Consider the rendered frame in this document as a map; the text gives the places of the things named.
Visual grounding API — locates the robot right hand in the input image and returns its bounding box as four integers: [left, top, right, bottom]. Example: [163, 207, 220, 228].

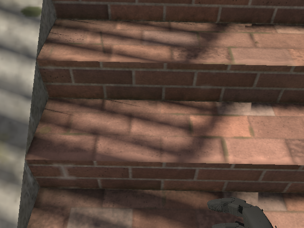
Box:
[207, 197, 276, 228]

